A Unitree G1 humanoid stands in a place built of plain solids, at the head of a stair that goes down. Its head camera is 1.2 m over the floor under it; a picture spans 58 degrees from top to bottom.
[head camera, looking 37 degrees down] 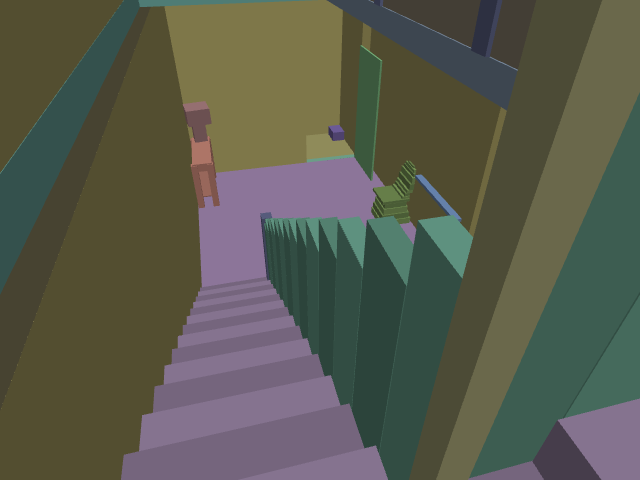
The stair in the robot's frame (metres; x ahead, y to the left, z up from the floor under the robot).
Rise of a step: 0.18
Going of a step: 0.27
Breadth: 0.85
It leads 14 degrees to the left of straight ahead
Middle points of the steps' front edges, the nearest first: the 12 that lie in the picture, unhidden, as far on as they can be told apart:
0.88 0.30 -0.35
1.15 0.36 -0.53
1.41 0.43 -0.71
1.67 0.49 -0.89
1.93 0.56 -1.07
2.19 0.62 -1.24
2.46 0.69 -1.42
2.72 0.75 -1.60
2.98 0.82 -1.78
3.24 0.88 -1.96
3.50 0.95 -2.14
3.77 1.01 -2.31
